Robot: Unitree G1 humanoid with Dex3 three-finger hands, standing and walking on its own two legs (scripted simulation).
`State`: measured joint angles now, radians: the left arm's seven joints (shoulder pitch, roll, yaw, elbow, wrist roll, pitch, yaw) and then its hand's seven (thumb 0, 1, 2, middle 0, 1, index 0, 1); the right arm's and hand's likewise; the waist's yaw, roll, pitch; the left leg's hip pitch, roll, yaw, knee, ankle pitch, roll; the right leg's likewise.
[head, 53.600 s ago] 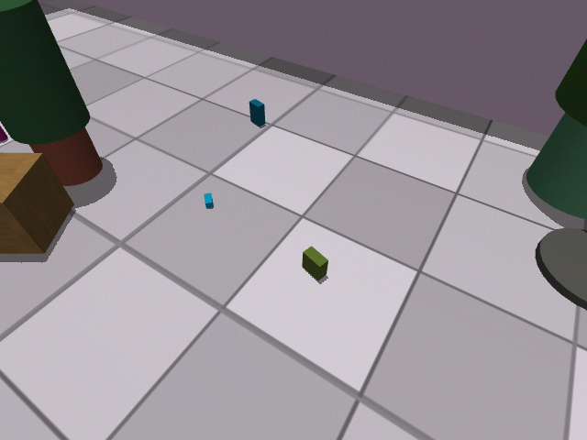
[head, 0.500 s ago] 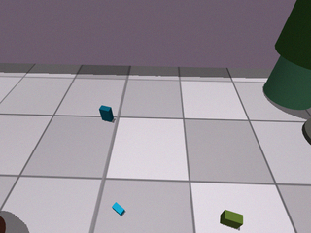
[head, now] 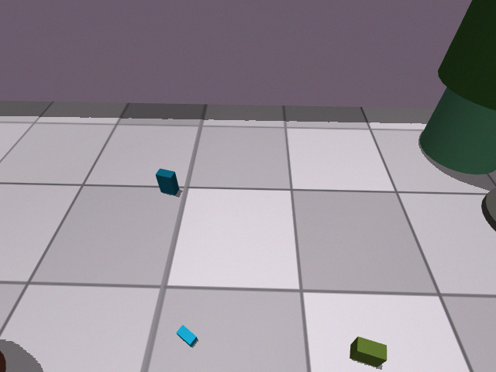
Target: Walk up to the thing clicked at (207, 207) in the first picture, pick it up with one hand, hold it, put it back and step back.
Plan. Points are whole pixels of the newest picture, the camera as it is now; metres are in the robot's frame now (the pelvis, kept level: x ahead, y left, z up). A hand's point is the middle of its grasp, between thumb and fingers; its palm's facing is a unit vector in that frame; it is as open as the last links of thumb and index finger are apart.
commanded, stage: stand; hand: left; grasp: from above
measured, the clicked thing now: (187, 335) +0.42 +0.24 -0.77
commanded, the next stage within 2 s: step back in 0.62 s
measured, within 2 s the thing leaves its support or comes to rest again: neither
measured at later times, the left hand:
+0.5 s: hand out of the picture +0.07 +0.25 -0.16, palm faces +0.00 -0.94 -0.34, open 7.4 cm
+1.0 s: hand out of the picture +0.09 +0.31 -0.18, palm faces -0.01 -0.92 -0.38, open 7.4 cm
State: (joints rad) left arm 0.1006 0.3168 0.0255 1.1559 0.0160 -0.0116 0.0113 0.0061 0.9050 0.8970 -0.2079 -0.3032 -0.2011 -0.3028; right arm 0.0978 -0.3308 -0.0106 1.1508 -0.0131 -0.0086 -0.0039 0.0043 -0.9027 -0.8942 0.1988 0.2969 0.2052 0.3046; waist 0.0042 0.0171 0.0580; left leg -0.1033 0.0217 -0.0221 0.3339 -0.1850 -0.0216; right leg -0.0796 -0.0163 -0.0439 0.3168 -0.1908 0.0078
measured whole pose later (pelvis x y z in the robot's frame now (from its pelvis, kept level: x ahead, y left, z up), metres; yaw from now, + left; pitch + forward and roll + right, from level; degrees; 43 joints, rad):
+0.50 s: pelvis +0.00 +0.00 +0.00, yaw +0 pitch -2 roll +0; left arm 0.11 0.33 0.02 1.15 0.01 -0.01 0.01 0.01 0.91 0.90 -0.21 -0.30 -0.20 -0.30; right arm 0.11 -0.33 -0.01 1.15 -0.01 -0.01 0.00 0.00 -0.90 -0.89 0.20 0.30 0.21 0.30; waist 0.00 0.01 0.06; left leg -0.10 0.02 -0.02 0.33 -0.18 -0.02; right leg -0.08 -0.01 -0.04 0.31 -0.19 0.01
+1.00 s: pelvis -0.06 +0.04 -0.02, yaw +0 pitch -1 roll -1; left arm 0.01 0.41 0.07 0.92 0.01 0.06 0.04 0.01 0.91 0.90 -0.21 -0.30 -0.20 -0.30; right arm 0.14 -0.37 -0.06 0.99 -0.02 0.03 0.01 0.00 -0.90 -0.89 0.20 0.30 0.20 0.30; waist -0.02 -0.05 0.19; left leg -0.28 -0.03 -0.01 0.65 -0.34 0.05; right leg -0.43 0.07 0.13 0.95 -0.54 -0.03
